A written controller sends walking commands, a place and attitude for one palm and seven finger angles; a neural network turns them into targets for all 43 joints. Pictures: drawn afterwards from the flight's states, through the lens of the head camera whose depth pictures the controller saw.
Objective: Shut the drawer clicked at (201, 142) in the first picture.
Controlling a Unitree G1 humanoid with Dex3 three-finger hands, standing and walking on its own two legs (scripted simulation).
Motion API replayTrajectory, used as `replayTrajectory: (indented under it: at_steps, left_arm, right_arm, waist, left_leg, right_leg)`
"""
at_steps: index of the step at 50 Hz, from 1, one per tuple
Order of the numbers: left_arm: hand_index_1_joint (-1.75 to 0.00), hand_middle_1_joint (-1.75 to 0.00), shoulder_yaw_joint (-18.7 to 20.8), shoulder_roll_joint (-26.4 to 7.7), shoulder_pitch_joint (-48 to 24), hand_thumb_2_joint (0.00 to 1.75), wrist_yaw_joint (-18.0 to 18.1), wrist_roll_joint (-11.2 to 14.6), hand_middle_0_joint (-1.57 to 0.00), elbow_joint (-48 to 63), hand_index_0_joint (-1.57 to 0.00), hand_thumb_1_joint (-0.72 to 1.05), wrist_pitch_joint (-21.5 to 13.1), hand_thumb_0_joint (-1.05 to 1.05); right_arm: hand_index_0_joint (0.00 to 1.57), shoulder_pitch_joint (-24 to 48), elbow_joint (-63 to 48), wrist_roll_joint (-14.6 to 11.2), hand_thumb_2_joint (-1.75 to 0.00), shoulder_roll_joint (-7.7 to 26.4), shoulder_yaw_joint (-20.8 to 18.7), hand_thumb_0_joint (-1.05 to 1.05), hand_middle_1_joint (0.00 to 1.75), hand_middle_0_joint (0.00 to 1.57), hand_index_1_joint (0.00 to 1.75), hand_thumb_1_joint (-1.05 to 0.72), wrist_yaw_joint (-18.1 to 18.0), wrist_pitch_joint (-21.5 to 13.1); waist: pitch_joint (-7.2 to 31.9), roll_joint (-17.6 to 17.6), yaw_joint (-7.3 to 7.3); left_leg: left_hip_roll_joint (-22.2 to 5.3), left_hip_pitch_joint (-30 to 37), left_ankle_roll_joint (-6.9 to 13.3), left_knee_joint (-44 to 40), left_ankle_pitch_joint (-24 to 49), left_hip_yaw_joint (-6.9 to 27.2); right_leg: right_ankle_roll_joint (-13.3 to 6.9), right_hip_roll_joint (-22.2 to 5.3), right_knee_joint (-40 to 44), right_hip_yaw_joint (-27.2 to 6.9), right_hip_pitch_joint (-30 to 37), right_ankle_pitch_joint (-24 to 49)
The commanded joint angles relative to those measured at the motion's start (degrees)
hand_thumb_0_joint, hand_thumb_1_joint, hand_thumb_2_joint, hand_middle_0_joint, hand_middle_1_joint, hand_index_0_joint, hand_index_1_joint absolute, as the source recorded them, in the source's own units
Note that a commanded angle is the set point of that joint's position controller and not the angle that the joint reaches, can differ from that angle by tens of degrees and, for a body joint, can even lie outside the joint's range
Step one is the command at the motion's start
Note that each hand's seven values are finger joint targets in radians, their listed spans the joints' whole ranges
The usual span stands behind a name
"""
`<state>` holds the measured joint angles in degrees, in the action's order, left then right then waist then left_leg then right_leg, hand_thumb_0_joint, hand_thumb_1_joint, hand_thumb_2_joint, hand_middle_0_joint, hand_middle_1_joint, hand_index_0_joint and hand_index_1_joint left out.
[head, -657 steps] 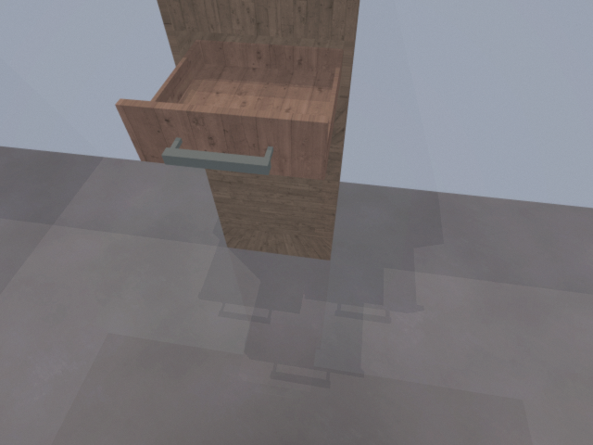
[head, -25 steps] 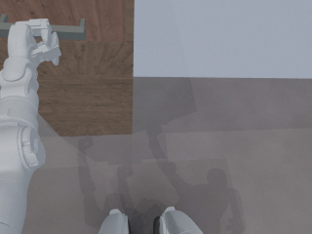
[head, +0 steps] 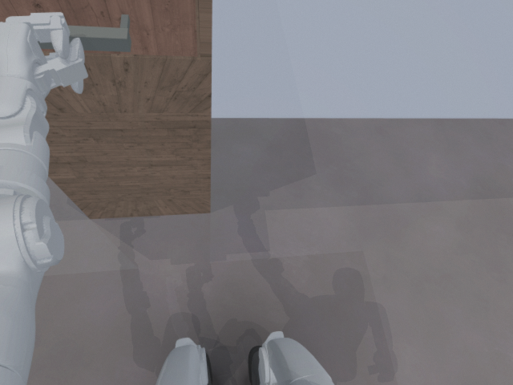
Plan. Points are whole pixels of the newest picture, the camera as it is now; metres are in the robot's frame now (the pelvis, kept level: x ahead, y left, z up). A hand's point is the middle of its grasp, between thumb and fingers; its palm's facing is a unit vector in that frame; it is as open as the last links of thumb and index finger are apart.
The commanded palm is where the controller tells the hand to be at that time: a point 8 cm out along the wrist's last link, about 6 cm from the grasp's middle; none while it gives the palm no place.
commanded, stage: pull the fist back off the drawer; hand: left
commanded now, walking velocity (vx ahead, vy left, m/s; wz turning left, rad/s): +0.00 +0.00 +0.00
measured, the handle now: (57, 27) +0.63 +0.21 +0.11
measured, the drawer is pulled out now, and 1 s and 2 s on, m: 0.00 0.00 0.00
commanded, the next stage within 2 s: draw the hand back to the body in 0.40 s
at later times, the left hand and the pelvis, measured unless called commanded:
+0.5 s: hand (93, 66) +0.55 +0.16 +0.11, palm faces +0.01 -1.00 -0.03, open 3.3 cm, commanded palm +0.52 +0.21 +0.11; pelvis +0.04 -0.01 +0.01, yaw -2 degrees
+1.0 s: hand (30, 135) +0.41 +0.19 +0.16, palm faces +0.00 -1.00 -0.04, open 3.3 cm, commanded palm +0.37 +0.25 +0.17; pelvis +0.06 -0.01 +0.04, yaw +1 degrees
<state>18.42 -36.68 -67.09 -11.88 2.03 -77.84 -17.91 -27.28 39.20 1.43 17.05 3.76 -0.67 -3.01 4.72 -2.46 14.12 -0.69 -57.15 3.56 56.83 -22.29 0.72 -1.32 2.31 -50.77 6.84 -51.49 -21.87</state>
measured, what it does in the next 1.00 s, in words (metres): shifts its weight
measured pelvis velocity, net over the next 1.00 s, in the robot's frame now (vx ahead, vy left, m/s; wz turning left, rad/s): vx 0.06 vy -0.01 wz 0.01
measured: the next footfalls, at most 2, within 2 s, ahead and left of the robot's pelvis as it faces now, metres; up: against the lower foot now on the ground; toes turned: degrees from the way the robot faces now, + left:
none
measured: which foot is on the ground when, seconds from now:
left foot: down 0.00-1.00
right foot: down 0.00-1.00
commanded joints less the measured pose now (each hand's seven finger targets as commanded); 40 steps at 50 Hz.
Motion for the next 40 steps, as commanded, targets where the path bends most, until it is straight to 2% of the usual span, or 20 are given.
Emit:
replayTrajectory:
  at_steps: [1,3,6,9,11,13,14,16,18,20,23,25,26,29,31,33,34,37,38,40]
  left_arm:
    - [-1.6,-1.6,1.7,-8.4,-34.1,0.9,1.5,1.7,-1.4,15.1,-1.4,0.9,-3.9,0.0]
    - [-1.6,-1.6,1.2,-7.0,-33.2,0.9,1.6,1.6,-1.4,16.2,-1.4,0.9,-4.1,0.0]
    - [-1.6,-1.6,0.6,-5.5,-31.0,0.9,1.7,1.8,-1.4,17.7,-1.4,0.9,-4.0,0.0]
    - [-1.6,-1.6,3.1,-6.9,-24.7,0.9,1.6,2.1,-1.4,19.4,-1.4,0.9,-4.5,0.0]
    - [-1.6,-1.6,2.0,-5.1,-22.8,0.9,1.2,2.6,-1.4,20.6,-1.4,0.9,-4.7,0.0]
    - [-1.6,-1.6,4.0,-6.6,-18.1,0.9,1.2,2.9,-1.4,21.8,-1.4,0.9,-5.1,0.0]
    - [-1.6,-1.6,2.5,-4.6,-16.8,0.9,1.0,3.0,-1.4,21.7,-1.4,0.9,-5.0,0.0]
    - [-1.6,-1.6,4.3,-6.8,-15.6,0.9,1.1,3.2,-1.4,22.5,-1.4,0.9,-5.1,0.0]
    - [-1.6,-1.6,5.0,-7.1,-14.9,0.9,1.6,3.2,-1.4,24.5,-1.4,0.9,-5.7,0.0]
    - [-1.6,-1.6,4.9,-6.1,-12.0,0.9,1.7,3.4,-1.4,24.4,-1.4,0.9,-5.9,0.0]
    - [-1.6,-1.6,6.7,-8.0,-10.0,0.9,1.6,3.6,-1.4,25.6,-1.4,0.9,-6.1,0.0]
    - [-1.6,-1.6,4.8,-5.4,-9.4,0.9,1.1,3.7,-1.4,25.2,-1.4,0.9,-6.0,0.0]
    - [-1.6,-1.6,7.0,-7.4,-6.2,0.9,0.8,4.1,-1.4,26.2,-1.4,0.9,-5.9,0.0]
    - [-1.6,-1.6,8.3,-7.7,3.9,0.9,-0.8,5.9,-1.4,36.1,-1.4,0.9,-5.8,0.0]
    - [-1.6,-1.6,7.6,-5.5,12.1,0.9,-2.0,8.0,-1.4,41.8,-1.4,0.9,-4.1,0.0]
    - [-1.6,-1.6,6.0,-2.9,18.5,0.9,-3.0,9.9,-1.4,43.9,-1.4,0.9,-1.6,0.0]
    - [-1.6,-1.6,5.3,-1.9,18.3,0.9,-3.4,10.7,-1.4,47.0,-1.4,0.9,-0.6,0.0]
    - [-1.6,-1.6,3.9,0.5,23.7,0.9,-3.6,12.6,-1.4,54.9,-1.4,0.9,1.4,0.0]
    - [-1.6,-1.6,2.3,1.8,24.3,0.9,-3.5,12.9,-1.4,57.5,-1.4,0.9,1.7,0.0]
    - [-1.6,-1.6,1.9,2.7,27.4,0.9,-3.1,13.3,-1.4,60.3,-1.4,0.9,2.5,0.0]
  right_arm:
    - [0.2,-11.4,-1.2,0.2,-0.9,12.2,-4.4,0.0,0.3,0.2,0.3,-0.9,-0.1,0.6]
    - [0.2,-11.3,-1.4,0.3,-0.9,11.8,-4.6,0.0,0.3,0.2,0.3,-0.9,0.3,0.9]
    - [0.2,-10.9,-1.8,0.2,-0.9,11.6,-4.9,0.0,0.3,0.2,0.3,-0.9,0.6,1.5]
    - [0.2,-10.7,-2.8,0.1,-0.9,11.3,-5.1,0.0,0.3,0.2,0.3,-0.9,1.0,2.3]
    - [0.2,-9.9,-3.2,-0.2,-0.9,10.8,-5.2,0.0,0.3,0.2,0.3,-0.9,1.2,3.0]
    - [0.2,-9.5,-3.9,-0.4,-0.9,10.7,-5.4,0.0,0.3,0.2,0.3,-0.9,1.3,3.6]
    - [0.2,-9.0,-4.2,-0.7,-0.9,10.2,-5.3,0.0,0.3,0.2,0.3,-0.9,1.3,3.9]
    - [0.2,-8.3,-4.6,-0.9,-0.9,10.2,-5.4,0.0,0.3,0.2,0.3,-0.9,1.2,4.5]
    - [0.2,-7.9,-4.9,-1.0,-0.9,9.9,-5.6,0.0,0.3,0.2,0.3,-0.9,1.2,4.8]
    - [0.2,-7.5,-5.4,-1.2,-0.9,9.5,-5.6,0.0,0.3,0.2,0.3,-0.9,1.3,5.2]
    - [0.2,-7.1,-5.8,-1.4,-0.9,9.3,-5.7,0.0,0.3,0.2,0.3,-0.9,1.0,5.9]
    - [0.2,-6.3,-5.8,-1.7,-0.9,8.7,-5.8,0.0,0.3,0.2,0.3,-0.9,0.9,6.1]
    - [0.2,-6.5,-6.4,-1.8,-0.9,9.0,-5.9,0.0,0.3,0.2,0.3,-0.9,0.9,6.3]
    - [0.2,-4.6,-9.2,-2.5,-0.9,8.3,-6.2,0.0,0.3,0.2,0.3,-0.9,0.8,6.3]
    - [0.2,-2.4,-10.9,-3.3,-0.9,7.5,-6.3,0.0,0.3,0.2,0.3,-0.9,0.9,6.0]
    - [0.2,-0.6,-11.6,-4.1,-0.9,7.2,-6.2,0.0,0.3,0.2,0.3,-0.9,0.5,5.8]
    - [0.2,0.1,-11.8,-4.5,-0.9,7.2,-6.2,0.0,0.3,0.2,0.3,-0.9,0.2,5.5]
    - [0.2,2.7,-12.4,-5.0,-0.9,6.8,-6.3,0.0,0.3,0.2,0.3,-0.9,-0.6,4.0]
    - [0.2,3.5,-12.2,-5.1,-0.9,6.6,-6.2,0.0,0.3,0.2,0.3,-0.9,-0.8,3.4]
    - [0.2,4.6,-11.7,-5.0,-0.9,6.6,-6.3,0.0,0.3,0.2,0.3,-0.9,-1.0,2.3]
  waist:
    - [24.1,-10.0,3.94]
    - [24.8,-12.0,3.43]
    - [25.6,-11.1,2.79]
    - [28.8,-10.3,0.06]
    - [27.8,-9.1,-0.06]
    - [28.1,-8.7,-1.76]
    - [27.0,-7.8,-1.52]
    - [25.2,-6.4,-2.25]
    - [26.0,-7.4,-2.86]
    - [26.5,-5.7,-3.27]
    - [26.5,-4.4,-4.08]
    - [25.2,-4.8,-3.61]
    - [27.2,-3.8,-5.26]
    - [33.8,-5.9,-8.57]
    - [32.4,-4.7,-9.7]
    - [27.7,-0.8,-9.41]
    - [26.8,-0.5,-9.13]
    - [24.1,-2.2,-9.58]
    - [22.2,-3.8,-9.04]
    - [20.8,-3.0,-9.34]
  left_leg:
    - [-2.3,31.3,-1.7,-8.6,5.4,9.3]
    - [-2.2,33.1,-1.8,-8.5,6.5,9.4]
    - [-2.3,34.2,-1.9,-8.9,7.6,9.4]
    - [-2.0,35.7,-2.0,-8.5,13.6,8.0]
    - [-2.0,35.3,-1.8,-8.5,14.9,7.0]
    - [-1.8,35.5,-1.8,-8.5,17.5,6.4]
    - [-1.9,35.2,-1.8,-8.7,18.2,5.9]
    - [-1.6,33.0,-1.5,-9.0,17.9,5.0]
    - [-1.5,34.2,-1.5,-8.8,20.5,4.6]
    - [-1.4,34.4,-1.5,-8.6,23.2,3.9]
    - [-1.0,32.6,-1.1,-8.5,25.1,2.7]
    - [-1.1,33.3,-1.2,-8.3,25.9,2.3]
    - [-1.0,33.3,-1.3,-8.9,26.8,2.3]
    - [-1.0,38.4,-1.4,-10.0,36.3,1.9]
    - [-1.0,39.1,-1.2,-11.1,38.2,1.2]
    - [-0.7,36.3,-0.4,-12.4,35.8,0.0]
    - [-0.7,36.7,-0.4,-13.5,35.3,-0.2]
    - [-0.7,40.0,-0.4,-15.1,34.9,-0.2]
    - [-0.7,41.2,-0.4,-15.3,35.5,0.0]
    - [-1.1,43.5,-0.8,-16.2,36.4,1.0]
  right_leg:
    - [-0.2,0.8,6.7,-4.2,-3.1,2.1]
    - [-0.5,0.7,6.5,-4.0,-3.7,2.5]
    - [-0.4,0.7,6.6,-3.9,-3.0,3.1]
    - [-0.6,1.0,6.7,-4.0,1.4,5.8]
    - [-0.4,1.1,7.3,-4.2,3.0,6.8]
    - [-0.7,1.3,7.3,-4.3,5.4,8.6]
    - [-0.5,1.3,7.4,-4.3,5.7,9.5]
    - [-0.3,1.3,7.7,-4.7,7.9,10.5]
    - [-0.4,1.3,7.3,-4.8,8.9,12.7]
    - [-0.2,1.3,7.2,-5.0,10.9,15.9]
    - [0.0,1.1,7.0,-5.7,14.6,19.9]
    - [0.2,1.0,7.3,-5.8,13.9,20.9]
    - [0.1,0.9,7.1,-5.9,16.4,22.0]
    - [0.0,0.5,7.2,-6.2,23.8,30.0]
    - [0.3,0.3,8.8,-6.3,27.5,33.9]
    - [0.6,0.0,10.4,-6.4,30.6,36.5]
    - [0.9,-0.2,11.1,-6.4,31.2,37.5]
    - [0.9,-0.5,12.9,-6.1,31.3,35.8]
    - [0.8,-0.5,13.4,-6.0,30.2,34.7]
    - [0.8,-0.5,14.0,-5.4,29.3,32.5]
